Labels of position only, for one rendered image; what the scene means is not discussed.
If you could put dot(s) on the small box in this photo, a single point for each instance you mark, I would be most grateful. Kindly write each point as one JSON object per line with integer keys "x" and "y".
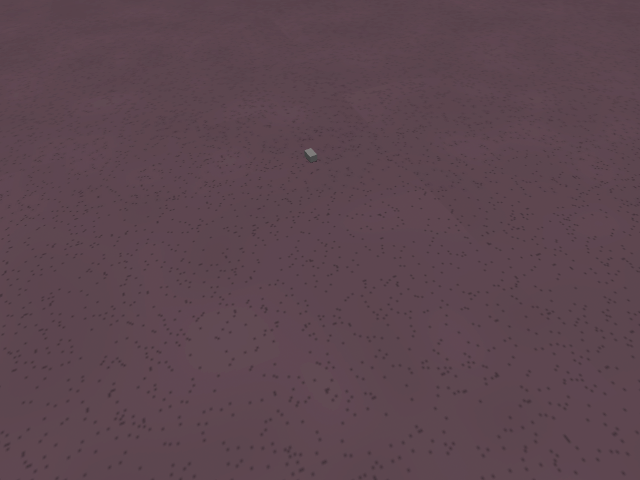
{"x": 310, "y": 155}

